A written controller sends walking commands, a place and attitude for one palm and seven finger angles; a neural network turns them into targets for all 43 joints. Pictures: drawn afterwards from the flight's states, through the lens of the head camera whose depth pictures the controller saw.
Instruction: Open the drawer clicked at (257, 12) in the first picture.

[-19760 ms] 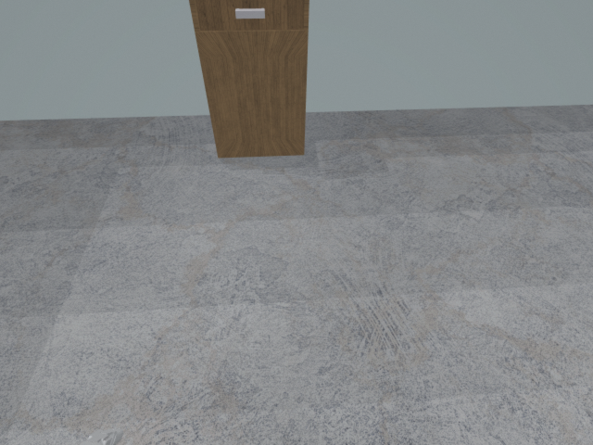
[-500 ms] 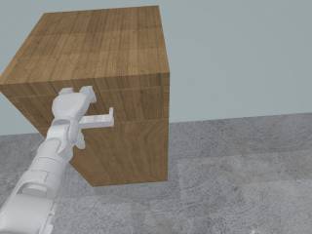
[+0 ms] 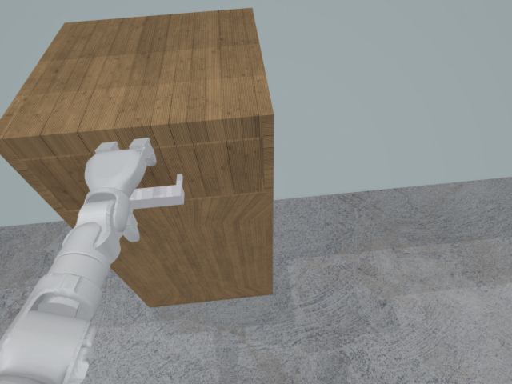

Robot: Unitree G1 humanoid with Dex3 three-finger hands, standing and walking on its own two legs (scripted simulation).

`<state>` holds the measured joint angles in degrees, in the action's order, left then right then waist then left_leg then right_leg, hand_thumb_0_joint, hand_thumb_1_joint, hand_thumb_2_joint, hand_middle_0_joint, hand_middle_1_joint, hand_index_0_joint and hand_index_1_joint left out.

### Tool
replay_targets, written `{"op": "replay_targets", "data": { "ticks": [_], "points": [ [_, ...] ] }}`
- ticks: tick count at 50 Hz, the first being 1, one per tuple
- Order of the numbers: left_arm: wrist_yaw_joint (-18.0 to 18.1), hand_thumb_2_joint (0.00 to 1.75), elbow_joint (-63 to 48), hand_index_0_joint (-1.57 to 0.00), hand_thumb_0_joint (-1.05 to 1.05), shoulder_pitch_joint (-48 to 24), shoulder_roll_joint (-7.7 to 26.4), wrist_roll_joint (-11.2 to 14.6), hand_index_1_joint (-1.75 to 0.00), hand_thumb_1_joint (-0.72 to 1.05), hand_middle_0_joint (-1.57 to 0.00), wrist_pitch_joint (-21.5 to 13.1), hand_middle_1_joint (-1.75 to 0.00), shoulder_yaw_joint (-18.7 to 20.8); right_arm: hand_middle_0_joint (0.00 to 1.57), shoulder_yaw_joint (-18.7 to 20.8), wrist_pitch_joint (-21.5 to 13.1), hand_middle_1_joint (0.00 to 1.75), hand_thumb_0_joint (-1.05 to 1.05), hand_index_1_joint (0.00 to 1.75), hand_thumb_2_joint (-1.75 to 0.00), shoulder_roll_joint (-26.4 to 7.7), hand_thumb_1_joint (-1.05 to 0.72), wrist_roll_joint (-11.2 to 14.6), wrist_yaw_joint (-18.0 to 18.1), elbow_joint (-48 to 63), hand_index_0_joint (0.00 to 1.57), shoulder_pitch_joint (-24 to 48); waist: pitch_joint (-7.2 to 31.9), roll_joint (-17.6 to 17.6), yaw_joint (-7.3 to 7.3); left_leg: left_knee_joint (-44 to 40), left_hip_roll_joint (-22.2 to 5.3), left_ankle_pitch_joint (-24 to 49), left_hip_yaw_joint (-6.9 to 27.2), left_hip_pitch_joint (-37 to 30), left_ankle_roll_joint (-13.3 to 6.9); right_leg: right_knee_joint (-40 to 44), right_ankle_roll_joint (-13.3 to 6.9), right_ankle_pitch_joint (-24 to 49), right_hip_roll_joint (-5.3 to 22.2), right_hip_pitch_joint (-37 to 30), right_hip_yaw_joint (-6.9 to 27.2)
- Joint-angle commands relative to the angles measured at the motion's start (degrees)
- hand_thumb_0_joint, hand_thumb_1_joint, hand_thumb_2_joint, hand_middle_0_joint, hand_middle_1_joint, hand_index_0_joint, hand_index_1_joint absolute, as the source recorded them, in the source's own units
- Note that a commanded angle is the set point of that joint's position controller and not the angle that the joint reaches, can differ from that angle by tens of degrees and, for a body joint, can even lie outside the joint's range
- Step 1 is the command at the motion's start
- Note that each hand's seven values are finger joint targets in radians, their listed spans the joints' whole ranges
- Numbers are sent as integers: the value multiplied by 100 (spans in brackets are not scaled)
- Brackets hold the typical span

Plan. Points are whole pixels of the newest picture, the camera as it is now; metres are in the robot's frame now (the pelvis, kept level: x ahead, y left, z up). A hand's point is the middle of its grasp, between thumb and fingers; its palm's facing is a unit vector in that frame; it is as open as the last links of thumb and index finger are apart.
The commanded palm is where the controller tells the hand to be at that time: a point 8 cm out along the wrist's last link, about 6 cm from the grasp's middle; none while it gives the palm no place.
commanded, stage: re-aim the fingers above the handle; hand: left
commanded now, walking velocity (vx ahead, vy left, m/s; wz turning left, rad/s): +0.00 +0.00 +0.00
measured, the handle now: (153, 188) +0.47 +0.22 +0.00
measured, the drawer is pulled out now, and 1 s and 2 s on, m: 0.00 0.00 0.00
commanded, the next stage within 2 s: lower the fingers behind the handle in 1.40 s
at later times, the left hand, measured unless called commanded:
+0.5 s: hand (133, 187) +0.43 +0.23 +0.06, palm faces +0.00 -0.03 -1.00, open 13.7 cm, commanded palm +0.41 +0.23 +0.12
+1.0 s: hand (133, 188) +0.43 +0.23 +0.06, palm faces -0.02 -0.02 -1.00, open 13.6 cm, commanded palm +0.41 +0.22 +0.12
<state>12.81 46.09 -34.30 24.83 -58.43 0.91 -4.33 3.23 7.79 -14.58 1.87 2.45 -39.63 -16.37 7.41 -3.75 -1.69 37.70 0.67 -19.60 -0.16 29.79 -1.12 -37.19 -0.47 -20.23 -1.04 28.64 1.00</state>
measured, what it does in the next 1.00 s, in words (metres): stands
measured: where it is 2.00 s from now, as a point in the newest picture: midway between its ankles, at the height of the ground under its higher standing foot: outside the picture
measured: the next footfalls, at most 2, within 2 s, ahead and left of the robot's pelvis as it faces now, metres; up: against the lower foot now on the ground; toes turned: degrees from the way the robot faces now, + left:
none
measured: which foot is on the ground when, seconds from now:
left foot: down 0.00-1.00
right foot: down 0.00-1.00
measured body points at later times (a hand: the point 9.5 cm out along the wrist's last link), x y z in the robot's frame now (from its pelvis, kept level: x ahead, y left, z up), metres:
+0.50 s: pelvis -0.01 +0.00 +0.00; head +0.04 -0.01 +0.45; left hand +0.42 +0.23 +0.11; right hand +0.07 -0.26 -0.13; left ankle -0.02 +0.11 -0.72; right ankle -0.03 -0.12 -0.72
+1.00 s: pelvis +0.00 +0.00 +0.00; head +0.05 -0.02 +0.45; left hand +0.42 +0.23 +0.11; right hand +0.07 -0.27 -0.14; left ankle -0.02 +0.11 -0.72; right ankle -0.03 -0.12 -0.72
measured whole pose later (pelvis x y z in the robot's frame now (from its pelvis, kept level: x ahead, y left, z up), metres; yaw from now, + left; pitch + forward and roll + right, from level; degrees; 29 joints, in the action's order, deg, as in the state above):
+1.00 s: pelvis +0.00 +0.00 +0.00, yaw +1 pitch +12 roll +0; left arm 14.0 49.5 -38.4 24.2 -58.9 1.0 -6.3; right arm 3.4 6.2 -14.8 1.7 2.8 -40.1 -16.9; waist 7.1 -3.1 -1.4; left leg 37.8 0.7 -19.1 0.8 31.0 -0.8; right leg -37.1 -0.8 -20.0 -1.0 29.4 0.0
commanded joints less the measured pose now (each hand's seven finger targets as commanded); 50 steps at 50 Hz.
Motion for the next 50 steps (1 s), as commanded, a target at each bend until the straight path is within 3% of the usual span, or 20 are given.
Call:
{"op": "replay_targets", "data": {
  "ticks": [1,5,6,7,10,12,13,15,19,22,27,28,31,33,38,41,43,45,49,50],
  "points": [
    [162,30,-1054,-30,0,-2554,1411,-41,-120,-50,-30,-78,-120,441,20,240,-173,30,0,30,-90,-815,-90,-27,73,597,20,-75,1606,399,-88,-314,96,1932,-112,-1022,-160,408,-173,1891,-129,-708,-169],
    [250,30,-1192,-30,0,-2681,1529,-71,-120,-50,-30,-276,-120,568,20,258,-230,30,0,30,-90,-773,-90,-50,95,576,20,-137,1821,131,-50,-279,99,1968,-94,-1158,-152,380,-191,1819,-146,-670,-150],
    [280,30,-1177,-30,0,-2754,1486,-83,-120,-50,-30,-294,-120,525,20,261,-240,30,0,30,-90,-776,-90,-57,101,560,20,-157,1780,233,-105,-259,93,1979,-84,-1138,-155,372,-186,1835,-149,-636,-157],
    [312,30,-1034,-30,0,-2629,1689,-82,-120,-50,-30,-294,-120,750,20,262,-236,30,0,30,-90,-787,-90,-61,104,545,20,-183,1812,271,-33,-281,92,1961,-60,-1071,-137,362,-202,1759,-159,-702,-169],
    [402,30,-796,-30,0,-2673,1447,-123,-120,-50,-30,-198,-120,527,20,255,-260,30,0,30,-90,-773,-90,-43,78,500,20,-173,1609,224,-95,-293,83,1837,-91,-1003,-124,376,-196,1627,-168,-470,-191],
    [410,30,-846,-30,0,-2814,1331,-104,-120,-50,-30,-141,-120,426,20,257,-276,30,0,30,-90,-794,-90,-60,50,502,20,-214,1719,98,-109,-292,73,1988,-75,-1105,-105,355,-223,1682,-179,-473,-221],
    [445,30,-938,-30,0,-2864,1601,-136,-120,-50,-30,-146,-120,644,20,274,-279,30,0,30,-90,-803,-90,-55,40,487,20,-236,1914,58,-46,-275,57,2037,-73,-1160,-104,319,-213,1717,-177,-528,-200],
    [453,30,-761,-30,0,-2775,1488,-128,-120,-50,-30,-44,-120,556,20,257,-253,30,0,30,-90,-806,-90,-57,40,475,20,-222,1856,301,-82,-279,65,2013,-86,-1081,-116,346,-197,1777,-180,-585,-204],
    [438,30,-720,-30,0,-2840,1353,-113,-120,-50,-30,31,-120,424,20,253,-259,30,0,30,-90,-804,-90,-48,42,484,20,-182,1751,260,-124,-301,64,1980,-99,-1087,-128,382,-195,1768,-174,-558,-203],
    [393,30,-540,-30,0,-2768,1612,-123,-120,-50,-30,82,-120,630,20,235,-248,30,0,30,-90,-827,-90,-45,76,481,20,-180,1663,391,-78,-341,76,1854,-122,-946,-134,441,-189,1705,-153,-680,-173],
    [308,30,-709,-30,0,-2774,1306,-124,-120,-50,-30,44,-120,355,20,230,-257,30,0,30,-90,-793,-90,-42,73,546,20,-144,1709,210,-103,-343,78,1930,-126,-1093,-129,443,-200,1734,-154,-629,-187],
    [312,30,-722,-30,0,-2821,1455,-138,-120,-50,-30,23,-120,455,20,222,-261,30,0,30,-90,-798,-90,-36,80,533,20,-179,1779,182,-76,-335,66,1956,-113,-1100,-130,409,-197,1755,-153,-626,-177],
    [287,30,-633,-30,0,-2653,1378,-99,-120,-50,-30,25,-120,445,20,229,-264,30,0,30,-90,-796,-90,-43,81,542,20,-181,1713,392,-85,-329,70,1909,-124,-1045,-142,432,-177,1794,-154,-674,-178],
    [265,30,-814,-30,0,-2723,1379,-88,-120,-50,-30,-35,-120,424,20,238,-264,30,0,30,-90,-792,-90,-42,85,573,20,-166,1833,283,-79,-303,84,1992,-135,-1102,-148,423,-176,1902,-141,-739,-139],
    [248,30,-755,-30,0,-2927,1360,-88,-120,-50,-30,-72,-120,344,20,218,-280,30,0,30,-90,-807,-90,-19,102,549,20,-179,1550,351,-175,-335,84,1751,-118,-965,-152,463,-162,1699,-133,-582,-145],
    [281,30,-826,-30,0,-2993,1139,-102,-120,-50,-30,-83,-120,173,20,243,-294,30,0,30,-90,-780,-90,-35,98,520,20,-203,1699,260,-221,-269,96,1891,-118,-1129,-155,444,-171,1803,-146,-521,-149],
    [286,30,-781,-30,0,-2993,1281,-116,-120,-50,-30,-78,-120,292,20,247,-294,30,0,30,-90,-789,-90,-38,89,491,20,-263,1779,228,-187,-245,103,1932,-109,-1101,-150,416,-173,1850,-145,-576,-134],
    [289,30,-728,-30,0,-3102,1064,-111,-120,-50,-30,-30,-120,95,20,245,-289,30,0,30,-90,-780,-90,-39,86,470,20,-238,1652,289,-279,-244,97,1855,-101,-1101,-148,435,-161,1777,-148,-441,-158],
    [285,30,-762,-30,0,-3147,971,-75,-120,-50,-30,-17,-120,47,20,264,-288,30,0,30,-90,-772,-90,-49,64,442,20,-272,1796,253,-268,-208,101,1960,-101,-1198,-156,416,-169,1870,-152,-492,-159],
    [291,30,-829,-30,0,-3132,1125,-101,-120,-50,-30,-29,-120,177,20,268,-286,30,0,30,-90,-782,-90,-47,64,430,20,-278,1848,208,-213,-217,96,2051,-88,-1199,-143,390,-180,1934,-148,-532,-164]
  ]
}}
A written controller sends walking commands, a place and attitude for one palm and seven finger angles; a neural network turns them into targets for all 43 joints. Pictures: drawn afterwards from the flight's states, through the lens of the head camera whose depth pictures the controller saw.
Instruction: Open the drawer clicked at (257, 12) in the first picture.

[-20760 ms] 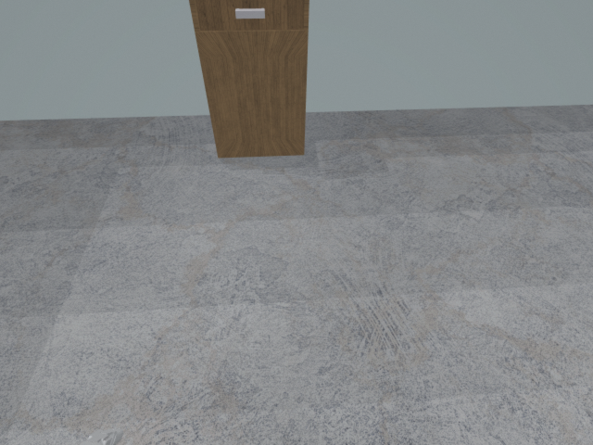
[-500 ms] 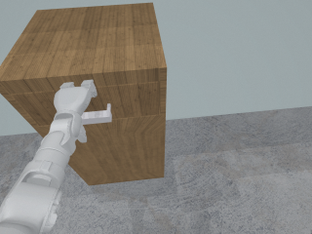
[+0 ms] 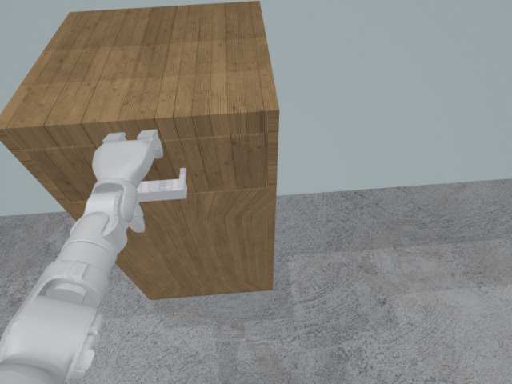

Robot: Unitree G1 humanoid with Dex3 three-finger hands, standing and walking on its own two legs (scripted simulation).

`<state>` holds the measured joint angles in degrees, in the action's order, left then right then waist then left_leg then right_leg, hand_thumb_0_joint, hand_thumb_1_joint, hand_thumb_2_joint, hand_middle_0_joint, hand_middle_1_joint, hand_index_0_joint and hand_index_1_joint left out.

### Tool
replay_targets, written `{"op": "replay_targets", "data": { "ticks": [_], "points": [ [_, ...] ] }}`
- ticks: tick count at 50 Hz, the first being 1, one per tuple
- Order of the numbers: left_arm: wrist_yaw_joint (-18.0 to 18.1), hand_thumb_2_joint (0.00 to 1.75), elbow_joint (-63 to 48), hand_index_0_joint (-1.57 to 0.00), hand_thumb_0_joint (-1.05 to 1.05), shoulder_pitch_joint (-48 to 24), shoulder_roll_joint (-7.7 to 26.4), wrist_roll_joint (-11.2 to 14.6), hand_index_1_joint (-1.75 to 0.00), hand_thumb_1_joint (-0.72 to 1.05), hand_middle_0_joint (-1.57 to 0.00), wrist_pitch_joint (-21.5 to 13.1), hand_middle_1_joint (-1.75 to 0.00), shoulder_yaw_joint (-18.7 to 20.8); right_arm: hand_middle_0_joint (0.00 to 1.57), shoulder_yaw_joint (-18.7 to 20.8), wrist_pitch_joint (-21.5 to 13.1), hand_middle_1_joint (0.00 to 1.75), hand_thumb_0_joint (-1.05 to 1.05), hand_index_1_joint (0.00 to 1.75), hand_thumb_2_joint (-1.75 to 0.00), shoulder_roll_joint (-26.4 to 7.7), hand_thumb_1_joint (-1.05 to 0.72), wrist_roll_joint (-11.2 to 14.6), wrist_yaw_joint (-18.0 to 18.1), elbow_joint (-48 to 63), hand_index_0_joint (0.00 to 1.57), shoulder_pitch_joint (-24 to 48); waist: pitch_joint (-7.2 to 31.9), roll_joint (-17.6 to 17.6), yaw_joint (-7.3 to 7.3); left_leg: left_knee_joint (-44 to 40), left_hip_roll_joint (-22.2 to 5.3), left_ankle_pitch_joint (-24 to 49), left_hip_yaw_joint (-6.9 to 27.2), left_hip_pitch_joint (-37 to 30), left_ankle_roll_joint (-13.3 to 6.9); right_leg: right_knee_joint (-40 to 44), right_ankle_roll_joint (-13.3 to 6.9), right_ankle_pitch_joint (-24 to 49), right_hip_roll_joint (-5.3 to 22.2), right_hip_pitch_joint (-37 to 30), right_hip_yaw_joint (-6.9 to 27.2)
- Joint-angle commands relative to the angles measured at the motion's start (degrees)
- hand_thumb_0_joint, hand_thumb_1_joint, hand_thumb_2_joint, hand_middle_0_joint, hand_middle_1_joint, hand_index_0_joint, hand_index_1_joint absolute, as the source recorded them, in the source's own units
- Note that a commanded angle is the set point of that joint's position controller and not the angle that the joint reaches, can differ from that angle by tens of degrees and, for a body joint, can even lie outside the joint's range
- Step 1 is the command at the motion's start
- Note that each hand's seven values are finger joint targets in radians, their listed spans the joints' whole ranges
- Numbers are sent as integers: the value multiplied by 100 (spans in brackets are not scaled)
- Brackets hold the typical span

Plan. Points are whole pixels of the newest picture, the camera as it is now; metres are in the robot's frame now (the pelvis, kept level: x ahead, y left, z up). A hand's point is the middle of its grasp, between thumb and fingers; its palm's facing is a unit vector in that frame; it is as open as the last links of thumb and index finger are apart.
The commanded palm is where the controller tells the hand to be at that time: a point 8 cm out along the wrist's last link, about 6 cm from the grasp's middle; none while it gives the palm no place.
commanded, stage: re-aim the fingers above the handle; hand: left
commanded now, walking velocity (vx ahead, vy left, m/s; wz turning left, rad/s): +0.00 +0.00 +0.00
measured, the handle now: (156, 182) +0.48 +0.22 +0.00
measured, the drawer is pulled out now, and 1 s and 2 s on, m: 0.00 0.00 0.00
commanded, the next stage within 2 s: lower the fingers behind the handle in 0.40 s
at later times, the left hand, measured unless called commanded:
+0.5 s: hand (136, 181) +0.43 +0.22 +0.06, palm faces -0.03 +0.00 -1.00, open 13.6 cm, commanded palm +0.43 +0.20 +0.11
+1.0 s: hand (163, 196) +0.44 +0.19 +0.01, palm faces -0.04 -0.05 -1.00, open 13.8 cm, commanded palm +0.43 +0.20 +0.08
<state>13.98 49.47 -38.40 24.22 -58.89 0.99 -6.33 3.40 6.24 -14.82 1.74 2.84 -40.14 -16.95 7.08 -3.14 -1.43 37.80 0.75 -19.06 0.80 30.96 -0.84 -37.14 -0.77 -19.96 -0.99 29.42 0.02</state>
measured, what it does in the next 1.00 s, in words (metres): stands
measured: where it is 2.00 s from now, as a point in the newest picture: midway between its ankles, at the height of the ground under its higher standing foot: outside the picture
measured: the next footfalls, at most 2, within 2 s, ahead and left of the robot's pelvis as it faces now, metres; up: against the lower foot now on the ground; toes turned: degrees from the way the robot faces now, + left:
none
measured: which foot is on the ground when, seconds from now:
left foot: down 0.00-1.00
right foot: down 0.00-1.00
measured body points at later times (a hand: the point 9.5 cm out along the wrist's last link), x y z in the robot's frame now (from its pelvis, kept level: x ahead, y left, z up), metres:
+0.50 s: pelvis -0.01 +0.00 +0.00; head +0.04 -0.01 +0.44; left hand +0.43 +0.22 +0.11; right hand +0.06 -0.26 -0.14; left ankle -0.01 +0.11 -0.72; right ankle -0.02 -0.11 -0.72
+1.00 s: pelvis -0.02 +0.01 -0.01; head +0.05 +0.00 +0.43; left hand +0.43 +0.19 +0.07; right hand +0.03 -0.26 -0.14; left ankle -0.01 +0.11 -0.72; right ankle -0.02 -0.11 -0.72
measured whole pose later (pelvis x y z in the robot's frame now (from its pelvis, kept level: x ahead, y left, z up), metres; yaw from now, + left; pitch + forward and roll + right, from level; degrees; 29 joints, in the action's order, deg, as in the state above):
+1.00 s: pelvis -0.02 +0.01 -0.01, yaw -1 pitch +15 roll -1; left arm 19.0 54.9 -41.1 20.8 -61.6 -0.5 -5.7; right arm 3.2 4.4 -13.9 0.5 2.6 -39.4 -18.4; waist 7.4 -2.7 -3.8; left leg 43.2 0.6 -19.8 0.1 38.9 -1.3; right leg -42.2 -0.3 -20.2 -1.2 37.4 0.6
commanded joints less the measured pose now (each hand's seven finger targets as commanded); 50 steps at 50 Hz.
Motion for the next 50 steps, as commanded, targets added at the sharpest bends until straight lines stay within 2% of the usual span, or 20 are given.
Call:
{"op": "replay_targets", "data": {
  "ticks": [1,2,5,8,10,13,16,17,21,23,27,30,32,35,40,43,45,46,47,50],
  "points": [
    [160,30,-1137,-30,0,-2655,987,-28,-120,-50,-30,-11,-120,231,20,250,-125,30,0,30,-90,-744,-90,-44,24,508,20,-191,1864,269,-281,-199,101,2015,-206,-1321,-188,405,-135,1986,-154,-641,-63],
    [149,30,-1019,-30,0,-2640,1149,-12,-120,-50,-30,-1,-120,370,20,237,-119,30,0,30,-90,-761,-90,-40,31,492,20,-208,1823,319,-272,-206,110,1968,-194,-1232,-185,425,-139,1969,-149,-702,-49],
    [116,30,-863,-30,0,-2729,1164,-17,-120,-50,-30,38,-120,315,20,205,-117,30,0,30,-90,-774,-90,-11,52,466,20,-180,1506,450,-339,-258,106,1676,-190,-1070,-201,475,-109,1767,-130,-547,-43],
    [99,30,-1070,-30,0,-2954,993,-22,-120,-50,-30,-5,-120,136,20,213,-129,30,0,30,-90,-735,-90,-23,47,511,20,-203,1805,145,-331,-230,128,1763,-192,-1244,-197,447,-122,1764,-127,-565,-20],
    [98,30,-890,-30,0,-2852,1041,-43,-120,-50,-30,20,-120,185,20,201,-116,30,0,30,-90,-749,-90,-20,53,489,20,-196,1660,201,-333,-232,119,1688,-186,-1176,-184,441,-130,1684,-136,-480,-45],
    [91,30,-985,-30,0,-3100,760,-16,-120,-50,-30,-25,-120,-51,20,213,-151,30,0,30,-90,-723,-90,-20,45,506,20,-231,1617,196,-421,-231,104,1589,-146,-1227,-184,453,-128,1492,-144,-322,-68],
    [103,30,-649,-30,0,-3064,852,-30,-120,-50,-30,53,-120,16,20,189,-162,30,0,30,-90,-752,-90,-24,57,467,20,-277,1472,350,-446,-235,111,1383,-133,-1071,-191,483,-119,1326,-141,-248,-66],
    [101,30,-691,-30,0,-3240,968,-27,-120,-50,-30,34,-120,85,20,184,-163,30,0,30,-90,-782,-90,-32,71,448,20,-294,1526,442,-488,-219,110,1360,-125,-1032,-199,482,-112,1316,-131,-293,-50],
    [143,30,-753,-30,0,-3321,651,-53,-120,-50,-30,40,-120,-149,20,213,-196,30,0,30,-90,-727,-90,-40,43,451,20,-322,1668,184,-483,-186,106,1421,-114,-1207,-180,427,-131,1268,-153,-131,-84],
    [154,30,-802,-30,0,-3429,716,-35,-120,-50,-30,12,-120,-82,20,217,-201,30,0,30,-90,-738,-90,-53,36,438,20,-381,1766,177,-475,-166,98,1512,-84,-1235,-179,396,-140,1312,-162,-141,-92],
    [151,30,-549,-30,0,-3357,558,-16,-120,-50,-30,50,-120,-179,20,207,-209,30,0,30,-90,-741,-90,-55,32,408,20,-391,1571,356,-542,-169,98,1339,-63,-1087,-186,434,-137,1167,-162,-71,-104],
    [167,30,-395,-30,0,-3106,525,-38,-120,-50,-30,56,-120,-169,20,205,-211,30,0,30,-90,-752,-90,-59,19,419,20,-388,1492,429,-491,-175,92,1229,-74,-987,-184,413,-136,1077,-172,10,-110],
    [154,30,-377,-30,0,-3210,282,-24,-120,-50,-30,60,-120,-356,20,207,-223,30,0,30,-90,-743,-90,-69,-5,423,20,-398,1447,322,-535,-163,98,1221,-58,-978,-177,402,-151,1034,-174,97,-130],
    [190,30,-180,-30,0,-2957,440,-82,-120,-50,-30,101,-120,-205,20,210,-214,30,0,30,-90,-757,-90,-66,-15,406,20,-423,1419,402,-492,-143,78,1082,-74,-867,-178,371,-144,921,-178,158,-121],
    [213,30,-79,-30,0,-2872,226,-98,-120,-50,-30,146,-120,-324,20,223,-214,30,0,30,-90,-747,-90,-87,-50,422,20,-459,1424,372,-479,-90,69,1024,-74,-803,-169,301,-158,837,-196,295,-145],
    [273,30,-269,-30,0,-3189,433,-86,-120,-50,-30,23,-120,-155,20,222,-241,30,0,30,-90,-757,-90,-90,-34,449,20,-489,1443,357,-518,-48,58,922,-54,-720,-181,246,-152,758,-192,381,-130],
    [458,30,-644,-30,0,-3291,943,-125,-120,-50,-30,-185,-120,311,20,233,-258,30,0,30,-90,-739,-90,-117,-3,487,20,-497,1960,182,-366,54,76,1135,-61,-771,-187,114,-164,951,-189,148,-66],
    [582,30,-782,-30,0,-3330,996,-165,-120,-50,-30,-266,-120,378,20,234,-273,30,0,30,-90,-715,-90,-138,9,514,20,-496,2174,56,-338,103,85,1268,-76,-822,-184,49,-168,1073,-198,93,-60],
    [733,30,-856,-30,0,-3347,1393,-230,-120,-50,-30,-330,-120,751,20,234,-282,30,0,30,-90,-728,-90,-161,24,512,20,-506,2314,95,-247,145,91,1364,-48,-721,-179,-29,-179,1127,-209,-4,-71],
    [1226,30,-634,-30,0,-3110,1448,-458,-120,-50,-30,-168,-120,873,20,236,-321,30,0,30,-90,-680,-90,-190,0,410,20,-472,2337,42,-253,283,89,1496,-116,-474,-162,-173,-165,1324,-231,68,-73]
  ]
}}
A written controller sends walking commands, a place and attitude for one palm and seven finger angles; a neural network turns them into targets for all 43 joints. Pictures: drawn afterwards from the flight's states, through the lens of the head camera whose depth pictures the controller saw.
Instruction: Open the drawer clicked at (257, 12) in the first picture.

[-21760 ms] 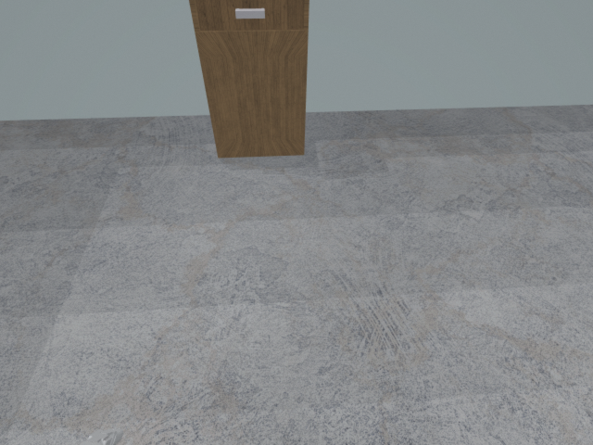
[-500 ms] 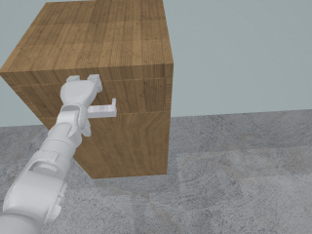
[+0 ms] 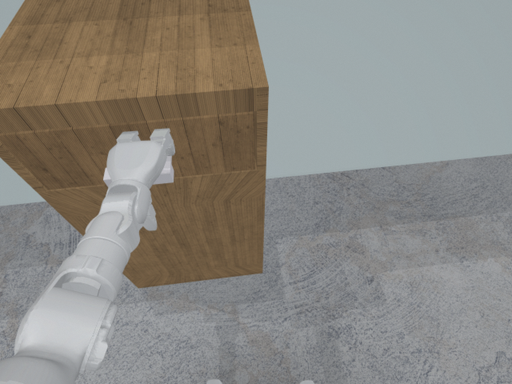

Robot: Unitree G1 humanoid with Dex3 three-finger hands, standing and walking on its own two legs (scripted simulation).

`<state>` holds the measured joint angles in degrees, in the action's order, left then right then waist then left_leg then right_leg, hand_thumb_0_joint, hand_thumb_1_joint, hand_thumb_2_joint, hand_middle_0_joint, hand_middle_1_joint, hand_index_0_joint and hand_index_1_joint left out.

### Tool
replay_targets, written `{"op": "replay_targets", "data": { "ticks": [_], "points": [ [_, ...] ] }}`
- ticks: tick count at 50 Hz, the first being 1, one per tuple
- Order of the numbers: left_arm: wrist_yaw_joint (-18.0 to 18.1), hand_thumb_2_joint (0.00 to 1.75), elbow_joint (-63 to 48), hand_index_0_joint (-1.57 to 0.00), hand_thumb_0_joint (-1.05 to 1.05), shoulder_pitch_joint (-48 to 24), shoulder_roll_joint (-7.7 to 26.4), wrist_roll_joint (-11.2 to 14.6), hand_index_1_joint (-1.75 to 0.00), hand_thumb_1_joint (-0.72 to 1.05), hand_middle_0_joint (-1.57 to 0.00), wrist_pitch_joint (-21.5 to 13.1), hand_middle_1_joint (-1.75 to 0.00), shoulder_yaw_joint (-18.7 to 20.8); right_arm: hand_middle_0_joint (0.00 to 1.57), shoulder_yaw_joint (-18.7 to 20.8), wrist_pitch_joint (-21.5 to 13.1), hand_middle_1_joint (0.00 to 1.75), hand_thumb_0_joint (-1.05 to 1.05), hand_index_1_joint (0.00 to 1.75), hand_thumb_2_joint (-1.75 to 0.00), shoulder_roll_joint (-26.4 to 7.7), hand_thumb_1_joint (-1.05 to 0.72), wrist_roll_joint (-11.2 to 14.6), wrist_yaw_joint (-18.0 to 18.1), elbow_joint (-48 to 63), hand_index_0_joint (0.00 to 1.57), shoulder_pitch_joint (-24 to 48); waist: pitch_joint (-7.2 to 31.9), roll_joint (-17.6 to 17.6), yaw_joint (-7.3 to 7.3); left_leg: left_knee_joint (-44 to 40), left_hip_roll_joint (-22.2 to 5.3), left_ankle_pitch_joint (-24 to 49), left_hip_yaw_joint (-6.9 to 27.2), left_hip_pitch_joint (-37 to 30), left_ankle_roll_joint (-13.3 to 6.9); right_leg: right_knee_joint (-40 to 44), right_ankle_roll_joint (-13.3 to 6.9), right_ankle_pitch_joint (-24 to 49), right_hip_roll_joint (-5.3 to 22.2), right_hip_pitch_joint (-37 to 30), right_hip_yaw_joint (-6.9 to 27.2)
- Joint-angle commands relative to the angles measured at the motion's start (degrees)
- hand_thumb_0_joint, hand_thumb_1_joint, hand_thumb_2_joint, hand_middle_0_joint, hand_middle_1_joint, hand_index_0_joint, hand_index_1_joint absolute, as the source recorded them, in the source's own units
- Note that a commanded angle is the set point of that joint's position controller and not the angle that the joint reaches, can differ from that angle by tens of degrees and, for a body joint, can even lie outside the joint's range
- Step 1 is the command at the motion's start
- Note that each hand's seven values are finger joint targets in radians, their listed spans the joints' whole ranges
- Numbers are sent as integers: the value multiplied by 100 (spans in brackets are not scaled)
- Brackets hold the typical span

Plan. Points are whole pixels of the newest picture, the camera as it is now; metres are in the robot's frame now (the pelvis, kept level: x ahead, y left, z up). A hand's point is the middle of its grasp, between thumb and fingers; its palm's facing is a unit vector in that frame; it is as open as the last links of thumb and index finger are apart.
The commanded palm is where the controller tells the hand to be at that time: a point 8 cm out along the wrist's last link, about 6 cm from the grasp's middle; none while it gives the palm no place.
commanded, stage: lower the fingers behind the handle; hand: left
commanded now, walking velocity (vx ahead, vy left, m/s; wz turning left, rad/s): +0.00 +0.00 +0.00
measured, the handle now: (141, 166) +0.50 +0.22 +0.01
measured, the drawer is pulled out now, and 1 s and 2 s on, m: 0.00 0.00 0.00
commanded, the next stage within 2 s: lift the fingers back up to retry in 1.10 s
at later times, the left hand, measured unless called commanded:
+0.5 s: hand (151, 178) +0.45 +0.18 +0.03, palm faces -0.02 +0.00 -1.00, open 13.7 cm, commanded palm +0.44 +0.21 +0.06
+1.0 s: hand (149, 181) +0.45 +0.19 +0.02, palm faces +0.02 +0.01 -1.00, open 13.7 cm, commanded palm +0.44 +0.21 +0.04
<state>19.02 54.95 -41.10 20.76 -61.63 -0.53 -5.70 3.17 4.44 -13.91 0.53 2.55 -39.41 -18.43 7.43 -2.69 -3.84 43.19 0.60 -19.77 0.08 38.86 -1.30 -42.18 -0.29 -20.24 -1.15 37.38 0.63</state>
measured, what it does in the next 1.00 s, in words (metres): stands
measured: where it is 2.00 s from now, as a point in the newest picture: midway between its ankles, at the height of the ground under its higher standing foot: outside the picture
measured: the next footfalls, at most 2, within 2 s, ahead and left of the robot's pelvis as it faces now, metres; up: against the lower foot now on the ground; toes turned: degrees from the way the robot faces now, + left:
none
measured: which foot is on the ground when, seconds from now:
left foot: down 0.00-1.00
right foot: down 0.00-1.00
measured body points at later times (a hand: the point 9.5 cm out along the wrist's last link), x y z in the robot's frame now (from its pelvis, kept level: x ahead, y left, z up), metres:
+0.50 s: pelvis -0.01 -0.01 +0.00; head +0.06 -0.02 +0.44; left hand +0.45 +0.18 +0.08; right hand +0.05 -0.28 -0.13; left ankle +0.00 +0.11 -0.71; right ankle -0.01 -0.12 -0.71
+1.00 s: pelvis -0.02 +0.00 -0.02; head +0.06 -0.01 +0.43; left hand +0.45 +0.19 +0.07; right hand +0.02 -0.27 -0.15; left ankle +0.00 +0.11 -0.71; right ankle -0.01 -0.12 -0.71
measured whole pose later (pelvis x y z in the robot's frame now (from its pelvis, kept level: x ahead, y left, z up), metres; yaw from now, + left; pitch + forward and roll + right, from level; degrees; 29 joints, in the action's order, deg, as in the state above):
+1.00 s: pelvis -0.02 +0.00 -0.02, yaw +0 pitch +18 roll -1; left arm 24.9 64.4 -48.6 21.2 -61.3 6.0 -6.9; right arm 0.6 5.1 -14.0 1.4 2.9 -40.4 -18.3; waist 9.2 -2.7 -5.7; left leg 49.0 0.0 -20.0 0.4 47.3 -1.1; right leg -47.5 -0.3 -20.3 -1.8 45.6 0.3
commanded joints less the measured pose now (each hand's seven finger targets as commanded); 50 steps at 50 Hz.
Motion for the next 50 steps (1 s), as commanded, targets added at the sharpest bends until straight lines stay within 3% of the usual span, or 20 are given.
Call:
{"op": "replay_targets", "data": {
  "ticks": [1,3,7,11,13,14,15,19,25,28,31,32,35,37,39,43,44,48,49,50],
  "points": [
    [813,30,-1060,-30,0,-2777,1600,-191,-120,-50,-30,113,-120,685,20,264,-153,30,0,30,-90,-765,-90,-63,4,316,20,-339,2225,94,-62,-249,99,1524,-74,-1208,-114,348,-201,1339,-223,-689,-164],
    [936,30,-922,-30,0,-2889,1515,-184,-120,-50,-30,289,-120,613,20,280,-166,30,0,30,-90,-791,-90,-52,-33,259,20,-361,2195,154,-145,-250,89,1481,-80,-1170,-105,366,-185,1290,-231,-614,-186],
    [973,30,-504,-30,0,-2798,1864,-84,-120,-50,-30,766,-120,835,20,228,-63,30,0,30,-90,-839,-90,-36,-43,158,20,-282,2250,259,-85,-299,129,1433,-170,-1010,-117,446,-154,1455,-206,-961,-106],
    [818,30,-244,-30,0,-2835,1668,-100,-120,-50,-30,1044,-120,545,20,194,11,30,0,30,-90,-835,-90,0,-15,144,20,-286,2031,192,-127,-409,112,1354,-205,-1012,-115,525,-137,1407,-187,-909,-113],
    [694,30,23,-30,0,-2687,1665,-101,-120,-50,-30,1106,-120,514,20,169,43,30,0,30,-90,-857,-90,14,15,160,20,-264,1844,429,-157,-437,115,1169,-224,-877,-137,596,-109,1285,-173,-921,-89],
    [631,30,63,-30,0,-2578,1755,-90,-120,-50,-30,1114,-120,563,20,149,51,30,0,30,-90,-863,-90,25,31,190,20,-234,1776,428,-96,-469,124,1088,-221,-809,-136,613,-112,1213,-161,-953,-72],
    [563,30,137,-30,0,-2551,1547,-59,-120,-50,-30,1114,-120,383,20,144,48,30,0,30,-90,-850,-90,31,55,232,20,-220,1669,512,-167,-483,130,950,-238,-781,-147,683,-93,1114,-153,-921,-61],
    [328,30,337,-30,0,-2383,1776,5,-120,-50,-30,945,-120,468,20,87,34,30,0,30,-90,-875,-90,59,155,309,20,-217,1425,706,-169,-460,148,585,-257,-482,-169,741,-52,845,-97,-939,29],
    [231,30,372,-30,0,-2002,1681,11,-120,-50,-30,595,-120,418,20,89,-62,30,0,30,-90,-866,-90,63,177,405,20,-296,1347,658,-134,-295,145,396,-273,-269,-163,657,-53,646,-86,-689,62],
    [265,30,357,-30,0,-2120,1662,4,-120,-50,-30,509,-120,361,20,96,-109,30,0,30,-90,-877,-90,64,159,420,20,-382,1324,571,-190,-199,145,340,-247,-112,-159,562,-60,585,-92,-529,55],
    [351,30,148,-30,0,-2097,1769,-76,-120,-50,-30,315,-120,505,20,159,-154,30,0,30,-90,-873,-90,29,136,383,20,-476,1816,386,-139,12,140,554,-245,-151,-172,369,-78,812,-102,-505,86],
    [394,30,161,-30,0,-2090,1715,-144,-120,-50,-30,338,-120,483,20,175,-147,30,0,30,-90,-867,-90,12,105,357,20,-510,1932,300,-127,51,141,687,-228,-177,-160,293,-105,937,-125,-487,52],
    [508,30,412,-30,0,-2066,1484,-159,-120,-50,-30,504,-120,286,20,165,-151,30,0,30,-90,-881,-90,30,55,324,20,-541,1517,414,-234,84,125,418,-216,28,-144,316,-92,592,-151,-77,-15],
    [558,30,485,-30,0,-2354,1546,-103,-120,-50,-30,637,-120,314,20,166,-146,30,0,30,-90,-919,-90,31,36,273,20,-562,1423,523,-312,62,124,280,-190,64,-152,364,-90,388,-163,-3,-33],
    [590,30,468,-30,0,-2544,1773,-106,-120,-50,-30,778,-120,389,20,144,-126,30,0,30,-90,-940,-90,39,49,267,20,-574,1617,407,-306,61,128,226,-206,41,-168,357,-75,315,-152,-62,7],
    [495,30,656,-30,0,-2737,1680,-24,-120,-50,-30,1015,-120,252,20,96,-67,30,0,30,-90,-939,-90,51,64,253,20,-602,1630,458,-376,10,131,218,-184,8,-174,380,-55,319,-158,-86,-23],
    [465,30,683,-30,0,-2653,1777,-17,-120,-50,-30,1041,-120,346,20,83,-45,30,0,30,-90,-947,-90,55,70,249,20,-589,1664,478,-305,-15,127,208,-178,-3,-162,358,-63,275,-160,-114,-48],
    [367,30,814,-30,0,-2705,1773,-2,-120,-50,-30,1060,-120,307,20,44,-11,30,0,30,-90,-951,-90,59,115,264,20,-552,1480,564,-358,-57,121,22,-144,32,-174,406,-57,80,-163,-3,-55],
    [344,30,707,-30,0,-2816,1599,15,-120,-50,-30,1013,-120,164,20,38,-29,30,0,30,-90,-932,-90,58,123,302,20,-551,1471,469,-398,-80,117,-35,-148,16,-170,412,-51,36,-155,33,-61],
    [320,30,758,-30,0,-2677,1706,23,-120,-50,-30,990,-120,277,20,32,-36,30,0,30,-90,-933,-90,53,128,303,20,-537,1462,521,-330,-69,122,-71,-156,49,-173,418,-57,-10,-155,-4,-51]
  ]
}}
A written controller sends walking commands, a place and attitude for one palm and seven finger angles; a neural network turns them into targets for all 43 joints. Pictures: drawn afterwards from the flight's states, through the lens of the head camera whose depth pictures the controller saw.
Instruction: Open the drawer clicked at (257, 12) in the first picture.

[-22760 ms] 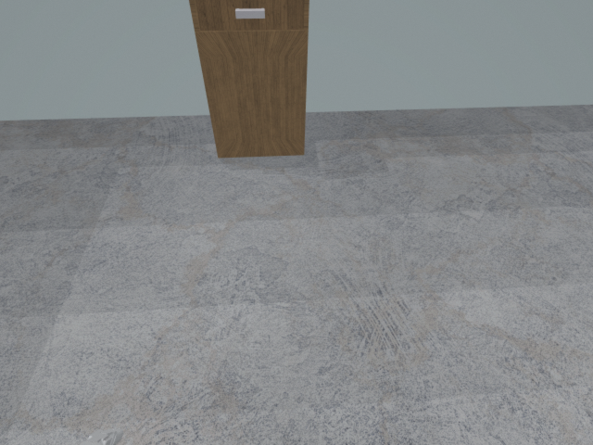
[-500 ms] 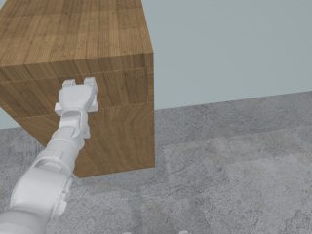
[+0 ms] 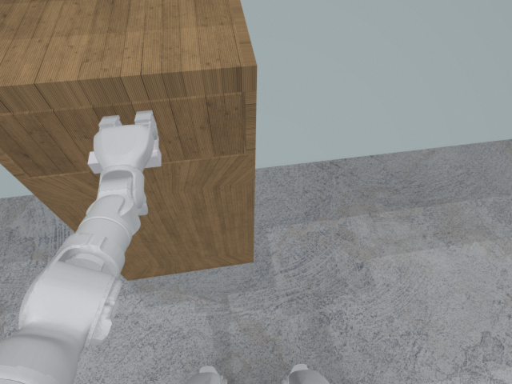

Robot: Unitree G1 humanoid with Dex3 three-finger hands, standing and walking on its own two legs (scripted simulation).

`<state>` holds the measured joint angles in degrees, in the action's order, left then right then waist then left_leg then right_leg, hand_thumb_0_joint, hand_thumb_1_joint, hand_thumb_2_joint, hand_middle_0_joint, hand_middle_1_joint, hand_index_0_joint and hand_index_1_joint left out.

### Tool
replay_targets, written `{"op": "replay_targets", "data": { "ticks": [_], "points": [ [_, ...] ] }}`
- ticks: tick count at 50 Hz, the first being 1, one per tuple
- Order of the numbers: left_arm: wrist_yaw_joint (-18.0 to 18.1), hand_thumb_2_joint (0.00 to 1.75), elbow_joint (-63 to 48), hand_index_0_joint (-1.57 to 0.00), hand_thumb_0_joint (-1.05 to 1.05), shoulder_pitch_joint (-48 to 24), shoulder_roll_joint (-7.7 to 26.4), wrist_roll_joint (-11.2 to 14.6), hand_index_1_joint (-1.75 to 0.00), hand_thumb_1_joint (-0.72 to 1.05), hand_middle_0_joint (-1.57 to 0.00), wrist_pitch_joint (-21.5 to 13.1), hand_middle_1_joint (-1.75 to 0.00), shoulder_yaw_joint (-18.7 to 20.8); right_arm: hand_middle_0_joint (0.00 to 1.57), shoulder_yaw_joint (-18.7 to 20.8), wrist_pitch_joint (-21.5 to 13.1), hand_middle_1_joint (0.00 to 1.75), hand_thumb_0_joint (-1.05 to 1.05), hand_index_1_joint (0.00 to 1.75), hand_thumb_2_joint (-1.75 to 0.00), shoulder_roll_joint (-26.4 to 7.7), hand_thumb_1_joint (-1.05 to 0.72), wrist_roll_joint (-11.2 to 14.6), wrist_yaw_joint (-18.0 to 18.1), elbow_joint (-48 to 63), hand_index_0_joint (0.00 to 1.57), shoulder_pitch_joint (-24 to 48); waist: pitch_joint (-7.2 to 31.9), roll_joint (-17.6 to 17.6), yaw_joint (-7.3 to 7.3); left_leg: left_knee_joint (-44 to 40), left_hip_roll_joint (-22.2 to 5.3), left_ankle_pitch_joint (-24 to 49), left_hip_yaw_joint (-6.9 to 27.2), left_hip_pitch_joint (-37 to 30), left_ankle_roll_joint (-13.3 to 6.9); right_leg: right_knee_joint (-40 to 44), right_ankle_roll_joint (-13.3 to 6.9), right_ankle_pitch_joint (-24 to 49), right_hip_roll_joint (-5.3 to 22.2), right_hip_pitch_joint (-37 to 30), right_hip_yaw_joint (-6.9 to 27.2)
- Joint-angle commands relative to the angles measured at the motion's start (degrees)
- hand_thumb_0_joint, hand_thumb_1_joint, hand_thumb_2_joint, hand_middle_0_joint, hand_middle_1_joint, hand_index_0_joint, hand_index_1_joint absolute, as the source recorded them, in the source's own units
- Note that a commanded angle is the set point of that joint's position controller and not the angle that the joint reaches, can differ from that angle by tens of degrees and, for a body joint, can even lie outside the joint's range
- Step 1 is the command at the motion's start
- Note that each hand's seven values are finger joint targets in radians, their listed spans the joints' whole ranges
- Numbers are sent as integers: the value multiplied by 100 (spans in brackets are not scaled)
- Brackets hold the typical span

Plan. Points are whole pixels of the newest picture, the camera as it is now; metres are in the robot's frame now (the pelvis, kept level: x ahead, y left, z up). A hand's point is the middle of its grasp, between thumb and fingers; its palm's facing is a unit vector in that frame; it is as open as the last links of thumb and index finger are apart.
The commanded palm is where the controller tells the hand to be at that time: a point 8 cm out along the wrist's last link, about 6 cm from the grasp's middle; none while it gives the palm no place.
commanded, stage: lower the fingers behind the handle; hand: left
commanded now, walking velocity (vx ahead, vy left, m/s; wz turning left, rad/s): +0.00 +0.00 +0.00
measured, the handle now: (127, 150) +0.52 +0.22 +0.02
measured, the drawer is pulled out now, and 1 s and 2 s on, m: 0.00 0.00 0.00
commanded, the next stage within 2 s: lift the fingers back up to retry in 0.10 s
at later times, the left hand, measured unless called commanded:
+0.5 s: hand (134, 164) +0.48 +0.20 +0.04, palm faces +0.00 +0.00 -1.00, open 13.6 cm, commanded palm +0.46 +0.20 +0.10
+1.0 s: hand (124, 151) +0.48 +0.20 +0.07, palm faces -0.02 -0.02 -1.00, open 13.3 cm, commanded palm +0.46 +0.21 +0.14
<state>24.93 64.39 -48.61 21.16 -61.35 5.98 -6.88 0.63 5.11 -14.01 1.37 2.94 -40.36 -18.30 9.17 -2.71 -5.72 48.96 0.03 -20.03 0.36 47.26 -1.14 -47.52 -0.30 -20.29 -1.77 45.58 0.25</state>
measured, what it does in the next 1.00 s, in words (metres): stands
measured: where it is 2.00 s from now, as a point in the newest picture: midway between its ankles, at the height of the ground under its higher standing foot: outside the picture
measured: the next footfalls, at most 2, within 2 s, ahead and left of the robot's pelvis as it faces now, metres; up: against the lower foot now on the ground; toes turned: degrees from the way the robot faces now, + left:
none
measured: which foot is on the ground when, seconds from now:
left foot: down 0.00-1.00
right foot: down 0.00-1.00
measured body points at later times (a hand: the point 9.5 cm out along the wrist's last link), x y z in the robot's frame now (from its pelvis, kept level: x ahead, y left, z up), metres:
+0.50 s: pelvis +0.00 +0.01 +0.00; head +0.08 +0.00 +0.45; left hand +0.47 +0.20 +0.09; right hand +0.03 -0.25 -0.13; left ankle +0.03 +0.11 -0.69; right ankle +0.02 -0.12 -0.69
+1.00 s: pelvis +0.05 +0.00 +0.03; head +0.10 -0.03 +0.47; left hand +0.47 +0.20 +0.12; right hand +0.14 -0.27 -0.11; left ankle +0.03 +0.11 -0.69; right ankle +0.02 -0.12 -0.69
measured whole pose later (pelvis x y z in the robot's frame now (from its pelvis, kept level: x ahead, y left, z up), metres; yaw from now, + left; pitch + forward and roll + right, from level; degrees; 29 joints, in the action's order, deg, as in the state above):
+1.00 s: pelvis +0.05 +0.00 +0.03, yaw +1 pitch +12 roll +0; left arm 16.7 49.4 -36.7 20.5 -59.4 4.2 -7.0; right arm 3.0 4.1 -14.5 1.5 3.3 -40.5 -14.7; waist 7.1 -3.9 -1.9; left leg 37.7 0.5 -19.7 0.3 30.4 -0.8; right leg -37.2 -0.8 -20.4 -1.2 29.1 0.6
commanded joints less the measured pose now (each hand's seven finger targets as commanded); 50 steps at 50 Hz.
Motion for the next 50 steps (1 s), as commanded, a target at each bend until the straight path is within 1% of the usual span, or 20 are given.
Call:
{"op": "replay_targets", "data": {
  "ticks": [1,8,10,13,14,17,21,22,24,30,32,33,36,37,40,42,44,46,48,50],
  "points": [
    [-287,30,-168,-30,0,-1944,1721,-6,-120,-50,-30,309,-120,411,20,275,-105,30,0,30,-90,-935,-90,-30,104,408,20,-542,1238,583,-176,-646,172,-104,-171,-744,-194,952,-50,-62,-90,-792,-8],
    [-313,30,-234,-30,0,-1844,1755,9,-120,-50,-30,74,-120,482,20,274,-163,30,0,30,-90,-928,-90,-32,126,511,20,-562,1287,549,-104,-618,158,-275,-136,-701,-188,848,-73,-259,-98,-638,-38],
    [-285,30,-241,-30,0,-1881,1630,7,-120,-50,-30,64,-120,387,20,279,-190,30,0,30,-90,-921,-90,-26,125,520,20,-560,1193,507,-152,-615,150,-381,-127,-685,-177,837,-79,-348,-100,-489,-62],
    [-151,30,-718,-30,0,-2290,1788,-25,-120,-50,-30,29,-120,535,20,329,-213,30,0,30,-90,-922,-90,-40,107,543,20,-577,1704,151,-80,-677,120,-185,-85,-1089,-167,759,-111,-194,-115,-577,-82],
    [-111,30,-742,-30,0,-2335,1612,-31,-120,-50,-30,67,-120,411,20,336,-223,30,0,30,-90,-892,-90,-30,95,549,20,-587,1707,87,-91,-721,120,-168,-61,-1185,-156,766,-122,-177,-129,-565,-113],
    [-23,30,-935,-30,0,-2752,1594,0,-120,-50,-30,132,-120,420,20,357,-263,30,0,30,-90,-896,-90,-35,98,491,20,-574,1791,246,-187,-796,95,-105,9,-1381,-161,825,-110,-108,-143,-637,-140],
    [59,30,-1387,-30,0,-2849,1810,-3,-120,-50,-30,130,-120,647,20,393,-284,30,0,30,-90,-895,-90,-51,94,432,20,-563,2263,-21,-37,-871,68,425,24,-1890,-132,846,-137,246,-151,-926,-157],
    [45,30,-1465,-30,0,-2907,1663,23,-120,-50,-30,128,-120,551,20,404,-277,30,0,30,-90,-884,-90,-61,95,431,20,-523,2270,-25,-83,-889,67,517,49,-2007,-127,886,-142,301,-164,-939,-166],
    [50,30,-1629,-30,0,-2818,1574,49,-120,-50,-30,79,-120,542,20,421,-308,30,0,30,-90,-864,-90,-52,86,409,20,-504,2180,-88,-41,-957,44,685,53,-2213,-115,935,-149,411,-171,-959,-192],
    [5,30,-2210,-30,0,-2713,2001,91,-120,-50,-30,-132,-120,892,20,414,-327,30,0,30,-90,-843,-90,-56,148,399,20,-372,2250,-8,91,-1084,74,1250,-34,-2448,-148,1124,-141,942,-155,-1636,-122],
    [-6,30,-2530,-30,0,-2745,2049,32,-120,-50,-30,-203,-120,916,20,418,-322,30,0,30,-90,-829,-90,-62,165,439,20,-289,2338,-134,133,-1110,83,1542,-36,-2615,-132,1130,-162,1159,-154,-1776,-129],
    [-5,30,-2562,-30,0,-2677,1888,26,-120,-50,-30,-223,-120,800,20,428,-337,30,0,30,-90,-801,-90,-45,156,434,20,-292,2194,-177,112,-1139,80,1594,-45,-2667,-128,1153,-164,1204,-163,-1724,-155],
    [12,30,-3002,-30,0,-2561,1986,-13,-120,-50,-30,-288,-120,923,20,457,-352,30,0,30,-90,-796,-90,-57,141,452,20,-214,2385,-302,215,-1153,90,2007,-65,-2960,-110,1164,-186,1551,-168,-1933,-150],
    [-11,30,-3153,-30,0,-2635,1956,16,-120,-50,-30,-298,-120,882,20,462,-345,30,0,30,-90,-793,-90,-63,145,475,20,-167,2460,-343,184,-1146,92,2179,-56,-3069,-98,1164,-191,1675,-166,-2021,-155],
    [-56,30,-3327,-30,0,-2509,1934,68,-120,-50,-30,-244,-120,893,20,475,-341,30,0,30,-90,-787,-90,-42,119,447,20,-123,2389,-292,216,-1194,99,2434,-78,-3191,-100,1206,-184,1963,-165,-2171,-162],
    [-164,30,-3242,-30,0,-2311,1558,118,-120,-50,-30,-172,-120,626,20,496,-319,30,0,30,-90,-766,-90,-38,87,440,20,-75,2334,-186,175,-1192,102,2670,-102,-3278,-95,1251,-184,2157,-157,-2255,-171],
    [-270,30,-2973,-30,0,-1993,1589,152,-120,-50,-30,-96,-120,687,20,487,-286,30,0,30,-90,-778,-90,-12,73,416,20,-45,2043,43,210,-1248,128,2489,-132,-3089,-110,1300,-172,2204,-148,-2335,-152],
    [-403,30,-2838,-30,0,-1941,1415,215,-120,-50,-30,-52,-120,537,20,479,-254,30,0,30,-90,-783,-90,2,69,416,20,14,1835,215,162,-1286,157,2359,-171,-3037,-141,1388,-158,2255,-124,-2374,-133],
    [-508,30,-2981,-30,0,-1881,1694,180,-120,-50,-30,-118,-120,730,20,476,-205,30,0,30,-90,-788,-90,-10,84,461,20,49,2068,187,271,-1290,188,2563,-214,-3043,-147,1337,-156,2621,-75,-2709,-64],
    [-592,30,-3185,-30,0,-1781,1506,207,-120,-50,-30,-178,-120,594,20,489,-178,30,0,30,-90,-767,-90,-28,75,507,20,117,2137,146,268,-1229,215,2804,-256,-3133,-158,1322,-142,3039,-58,-2812,-52]
  ]
}}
